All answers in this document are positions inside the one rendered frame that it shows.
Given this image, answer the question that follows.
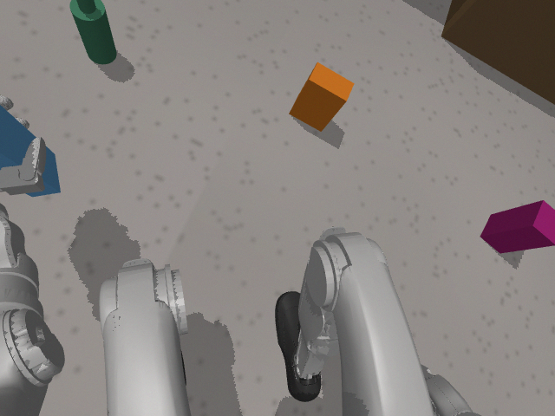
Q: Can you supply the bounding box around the right robot foot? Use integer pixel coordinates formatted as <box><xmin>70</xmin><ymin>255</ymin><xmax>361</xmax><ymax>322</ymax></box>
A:
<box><xmin>275</xmin><ymin>291</ymin><xmax>321</xmax><ymax>402</ymax></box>

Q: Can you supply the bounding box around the left robot arm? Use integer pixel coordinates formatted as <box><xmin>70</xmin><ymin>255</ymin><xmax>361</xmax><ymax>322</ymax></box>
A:
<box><xmin>0</xmin><ymin>203</ymin><xmax>65</xmax><ymax>416</ymax></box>

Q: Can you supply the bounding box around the left robot hand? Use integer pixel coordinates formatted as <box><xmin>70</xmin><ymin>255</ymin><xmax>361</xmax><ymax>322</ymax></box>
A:
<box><xmin>0</xmin><ymin>95</ymin><xmax>46</xmax><ymax>195</ymax></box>

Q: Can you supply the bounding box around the right robot hand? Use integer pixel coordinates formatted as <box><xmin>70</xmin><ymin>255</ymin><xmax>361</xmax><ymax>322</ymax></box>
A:
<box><xmin>421</xmin><ymin>365</ymin><xmax>473</xmax><ymax>416</ymax></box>

